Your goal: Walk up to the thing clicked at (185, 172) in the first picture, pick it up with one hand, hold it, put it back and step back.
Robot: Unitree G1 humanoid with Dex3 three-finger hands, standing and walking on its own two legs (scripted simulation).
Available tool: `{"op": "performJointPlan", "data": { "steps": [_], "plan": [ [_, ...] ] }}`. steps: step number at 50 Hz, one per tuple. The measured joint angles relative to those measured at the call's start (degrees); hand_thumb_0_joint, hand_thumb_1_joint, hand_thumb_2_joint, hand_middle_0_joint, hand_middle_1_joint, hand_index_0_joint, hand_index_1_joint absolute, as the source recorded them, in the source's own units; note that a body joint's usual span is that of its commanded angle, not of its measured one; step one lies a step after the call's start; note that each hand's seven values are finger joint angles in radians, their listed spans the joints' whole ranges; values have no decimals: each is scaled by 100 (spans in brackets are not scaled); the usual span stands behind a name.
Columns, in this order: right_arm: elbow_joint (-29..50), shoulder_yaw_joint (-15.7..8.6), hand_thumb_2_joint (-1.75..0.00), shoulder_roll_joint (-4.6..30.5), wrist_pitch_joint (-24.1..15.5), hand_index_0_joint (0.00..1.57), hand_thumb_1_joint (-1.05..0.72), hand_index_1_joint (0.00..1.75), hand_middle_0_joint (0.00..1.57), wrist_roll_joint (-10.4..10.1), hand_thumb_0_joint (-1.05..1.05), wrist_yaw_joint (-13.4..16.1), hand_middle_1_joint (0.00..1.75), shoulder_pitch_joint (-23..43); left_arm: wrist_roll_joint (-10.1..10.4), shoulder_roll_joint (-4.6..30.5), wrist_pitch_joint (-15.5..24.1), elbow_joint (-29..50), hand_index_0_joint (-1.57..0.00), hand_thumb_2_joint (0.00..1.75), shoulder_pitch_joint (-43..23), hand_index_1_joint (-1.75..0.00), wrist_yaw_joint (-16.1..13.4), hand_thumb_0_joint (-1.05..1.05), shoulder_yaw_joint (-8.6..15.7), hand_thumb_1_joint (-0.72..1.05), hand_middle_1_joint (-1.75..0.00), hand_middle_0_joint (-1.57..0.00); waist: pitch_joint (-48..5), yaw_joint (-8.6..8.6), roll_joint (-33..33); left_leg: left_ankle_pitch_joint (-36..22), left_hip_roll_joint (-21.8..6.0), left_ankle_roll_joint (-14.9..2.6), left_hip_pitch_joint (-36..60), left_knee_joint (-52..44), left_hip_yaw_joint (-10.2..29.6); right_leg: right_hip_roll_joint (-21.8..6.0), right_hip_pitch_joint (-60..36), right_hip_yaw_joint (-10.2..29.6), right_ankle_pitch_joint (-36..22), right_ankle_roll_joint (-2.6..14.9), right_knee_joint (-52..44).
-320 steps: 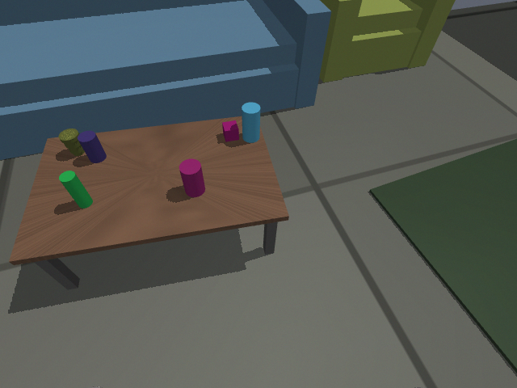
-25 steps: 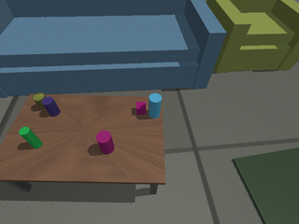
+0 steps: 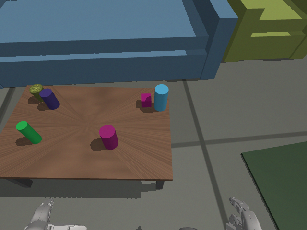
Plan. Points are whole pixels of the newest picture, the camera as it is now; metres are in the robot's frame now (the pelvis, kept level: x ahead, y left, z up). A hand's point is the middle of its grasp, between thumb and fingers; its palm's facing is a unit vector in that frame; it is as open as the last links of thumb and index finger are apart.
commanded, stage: go down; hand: left
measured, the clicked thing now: (109, 137) +0.55 +0.21 -0.37
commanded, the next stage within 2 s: none
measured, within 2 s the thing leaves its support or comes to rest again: neither
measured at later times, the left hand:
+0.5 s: hand (61, 224) +0.15 +0.26 -0.13, palm faces +0.03 -0.94 -0.33, open 17.3 cm
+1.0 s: hand (51, 219) +0.16 +0.28 -0.12, palm faces +0.13 -0.93 -0.35, open 17.1 cm
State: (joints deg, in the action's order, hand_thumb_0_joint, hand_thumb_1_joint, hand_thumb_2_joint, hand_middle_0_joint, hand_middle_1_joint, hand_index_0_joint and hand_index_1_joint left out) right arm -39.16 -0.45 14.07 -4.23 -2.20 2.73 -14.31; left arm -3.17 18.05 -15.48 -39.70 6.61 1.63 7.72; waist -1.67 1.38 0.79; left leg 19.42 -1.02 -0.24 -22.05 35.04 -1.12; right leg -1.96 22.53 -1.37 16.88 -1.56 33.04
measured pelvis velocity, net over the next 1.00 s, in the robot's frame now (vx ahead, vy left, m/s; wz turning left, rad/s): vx -0.01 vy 0.00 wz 0.04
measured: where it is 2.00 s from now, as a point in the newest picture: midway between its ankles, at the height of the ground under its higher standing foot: outside the picture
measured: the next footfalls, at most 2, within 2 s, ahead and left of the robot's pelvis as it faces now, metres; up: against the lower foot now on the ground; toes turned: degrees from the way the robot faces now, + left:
none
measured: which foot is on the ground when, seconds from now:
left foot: down 0.00-1.00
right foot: down 0.00-1.00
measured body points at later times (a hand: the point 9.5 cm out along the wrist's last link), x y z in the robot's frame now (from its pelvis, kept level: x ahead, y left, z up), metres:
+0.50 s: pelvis +0.01 +0.01 -0.03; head +0.05 +0.01 +0.42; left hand +0.14 +0.30 -0.11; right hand +0.17 -0.25 -0.11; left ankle -0.02 +0.11 -0.73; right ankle -0.01 -0.14 -0.73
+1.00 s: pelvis -0.01 +0.00 -0.05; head +0.03 +0.01 +0.40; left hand +0.15 +0.33 -0.10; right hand +0.15 -0.25 -0.12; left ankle -0.02 +0.11 -0.73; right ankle -0.01 -0.14 -0.73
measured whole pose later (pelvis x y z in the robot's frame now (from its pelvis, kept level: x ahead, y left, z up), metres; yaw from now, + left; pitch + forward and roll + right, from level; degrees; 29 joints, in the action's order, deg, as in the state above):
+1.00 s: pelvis -0.01 +0.00 -0.05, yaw +2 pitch +12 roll -3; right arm -34.0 1.6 14.1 -13.5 -1.4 10.6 -15.3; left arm 1.0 23.3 -27.5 -11.6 15.2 4.4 12.5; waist -7.9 1.9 1.7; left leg 29.6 -1.5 0.2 -41.5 59.2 3.2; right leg -1.8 39.6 -4.9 26.9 -1.2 54.8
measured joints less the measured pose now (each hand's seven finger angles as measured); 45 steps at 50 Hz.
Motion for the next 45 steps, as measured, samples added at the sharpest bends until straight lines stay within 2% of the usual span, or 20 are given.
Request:
{"op": "performJointPlan", "data": {
  "steps": [6,13,32,41,45],
  "plan": [
    [134,16,-88,31,-160,20,-88,30,20,37,1,98,30,94,15,8,-279,775,-7,10,337,-6,66,0,-20,-38,-6,-7,-106,-19,-11,251,10,-22,-296,444,62,-20,239,-52,232,-29,372],
    [257,25,-88,43,-275,20,-85,30,20,79,1,193,30,122,43,64,-642,1551,-7,8,716,-7,118,0,-71,-48,-7,-8,-301,-2,23,515,-5,-28,-639,917,135,-14,518,-112,467,-43,756],
    [692,99,-88,-39,-522,20,-84,30,20,79,1,458,30,-54,220,189,-1345,3110,-6,10,1467,-8,149,-1,42,-52,-7,-7,-637,34,123,967,-33,-5,-1648,2047,295,-3,1452,-233,924,-19,1823],
    [703,136,-88,-53,-673,20,-84,30,20,72,1,623,30,-117,312,282,-1425,3402,-6,11,1627,-8,170,-1,186,-50,-7,-7,-701,45,148,1046,-52,21,-1860,2314,357,14,1645,-282,1013,10,2081],
    [659,145,-88,-34,-764,20,-84,30,20,76,1,695,30,-125,335,358,-1414,3294,-6,12,1489,-8,211,-1,243,-50,-7,-7,-695,44,147,1047,-51,33,-1899,2373,389,14,1670,-310,1021,22,2135]
  ]
}}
